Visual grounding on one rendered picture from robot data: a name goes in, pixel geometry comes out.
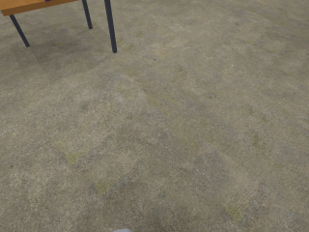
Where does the table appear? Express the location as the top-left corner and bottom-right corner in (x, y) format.
(0, 0), (118, 53)

